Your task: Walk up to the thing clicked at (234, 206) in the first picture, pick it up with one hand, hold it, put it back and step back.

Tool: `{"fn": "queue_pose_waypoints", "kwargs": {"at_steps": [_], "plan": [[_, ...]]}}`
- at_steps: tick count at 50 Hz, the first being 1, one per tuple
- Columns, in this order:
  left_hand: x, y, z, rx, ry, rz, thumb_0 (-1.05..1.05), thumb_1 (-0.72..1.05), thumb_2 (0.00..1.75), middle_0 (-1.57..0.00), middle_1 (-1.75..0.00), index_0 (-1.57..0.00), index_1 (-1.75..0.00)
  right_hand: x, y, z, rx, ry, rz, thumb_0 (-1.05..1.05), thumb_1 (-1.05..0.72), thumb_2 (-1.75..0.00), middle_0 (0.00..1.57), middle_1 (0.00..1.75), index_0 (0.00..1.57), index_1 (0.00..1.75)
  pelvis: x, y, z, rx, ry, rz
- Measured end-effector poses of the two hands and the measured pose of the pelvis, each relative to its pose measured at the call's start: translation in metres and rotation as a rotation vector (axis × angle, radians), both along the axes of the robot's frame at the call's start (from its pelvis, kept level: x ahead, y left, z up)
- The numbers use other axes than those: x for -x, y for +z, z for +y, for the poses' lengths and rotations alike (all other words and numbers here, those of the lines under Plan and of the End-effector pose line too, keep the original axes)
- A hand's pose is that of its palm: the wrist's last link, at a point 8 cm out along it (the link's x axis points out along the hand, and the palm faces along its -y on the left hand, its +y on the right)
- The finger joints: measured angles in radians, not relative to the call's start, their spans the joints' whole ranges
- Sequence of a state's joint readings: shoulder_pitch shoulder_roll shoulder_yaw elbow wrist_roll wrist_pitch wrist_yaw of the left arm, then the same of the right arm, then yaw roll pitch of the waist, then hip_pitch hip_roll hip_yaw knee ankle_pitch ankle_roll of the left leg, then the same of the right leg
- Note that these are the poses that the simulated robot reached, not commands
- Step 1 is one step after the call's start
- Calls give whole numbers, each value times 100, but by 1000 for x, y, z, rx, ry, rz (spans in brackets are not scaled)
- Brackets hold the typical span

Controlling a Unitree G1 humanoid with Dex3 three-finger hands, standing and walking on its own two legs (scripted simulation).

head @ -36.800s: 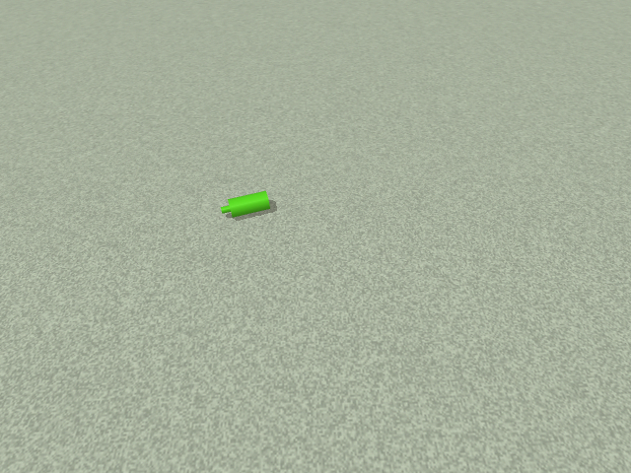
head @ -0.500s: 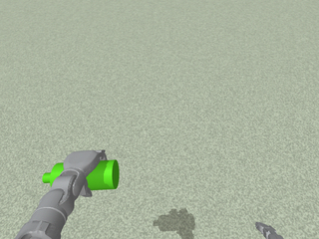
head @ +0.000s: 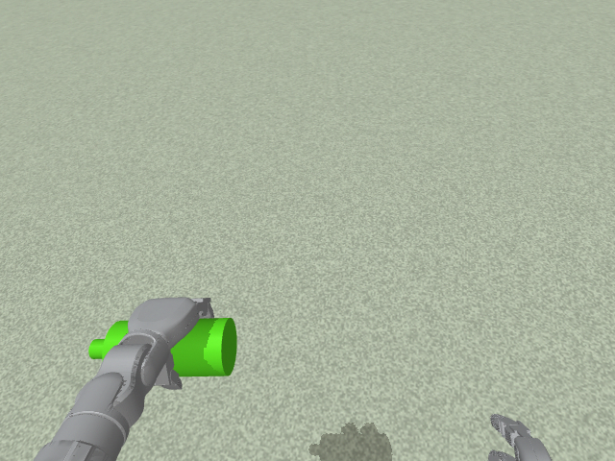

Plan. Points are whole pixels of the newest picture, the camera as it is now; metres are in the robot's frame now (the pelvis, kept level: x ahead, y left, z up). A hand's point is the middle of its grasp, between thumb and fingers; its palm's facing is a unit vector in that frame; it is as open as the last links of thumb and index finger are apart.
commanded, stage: hold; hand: left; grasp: from above
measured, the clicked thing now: (161, 347) +0.30 +0.25 -0.06
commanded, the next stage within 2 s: crouch in 1.18 s
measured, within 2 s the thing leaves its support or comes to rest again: neither
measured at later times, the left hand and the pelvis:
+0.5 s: hand (173, 355) +0.28 +0.21 -0.03, palm faces -0.46 -0.02 -0.89, open 11.1 cm; pelvis -0.01 +0.00 +0.01, yaw +0 degrees
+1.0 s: hand (174, 349) +0.28 +0.21 -0.02, palm faces -0.47 -0.03 -0.88, open 11.1 cm; pelvis -0.01 +0.00 +0.01, yaw +0 degrees
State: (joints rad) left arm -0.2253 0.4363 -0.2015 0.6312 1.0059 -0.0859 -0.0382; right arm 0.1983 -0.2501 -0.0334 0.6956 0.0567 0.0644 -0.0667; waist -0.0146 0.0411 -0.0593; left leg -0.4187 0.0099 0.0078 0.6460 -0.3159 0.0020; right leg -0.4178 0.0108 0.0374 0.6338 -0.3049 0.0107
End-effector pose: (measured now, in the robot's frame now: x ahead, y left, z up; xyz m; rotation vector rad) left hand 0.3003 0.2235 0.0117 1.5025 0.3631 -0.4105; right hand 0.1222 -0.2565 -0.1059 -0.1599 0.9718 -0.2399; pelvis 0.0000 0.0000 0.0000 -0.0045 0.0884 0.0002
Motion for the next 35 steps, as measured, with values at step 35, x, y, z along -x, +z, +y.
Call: {"fn": "queue_pose_waypoints", "kwargs": {"at_steps": [35], "plan": [[16,26,-11,12,-20,-21,-1,-16,66,-50,-83,-52,-80,-4,14,3,-11,15,-60,1,-91,-90,20,29,20,29,13,11,-3,-8,-8,-69]]}}
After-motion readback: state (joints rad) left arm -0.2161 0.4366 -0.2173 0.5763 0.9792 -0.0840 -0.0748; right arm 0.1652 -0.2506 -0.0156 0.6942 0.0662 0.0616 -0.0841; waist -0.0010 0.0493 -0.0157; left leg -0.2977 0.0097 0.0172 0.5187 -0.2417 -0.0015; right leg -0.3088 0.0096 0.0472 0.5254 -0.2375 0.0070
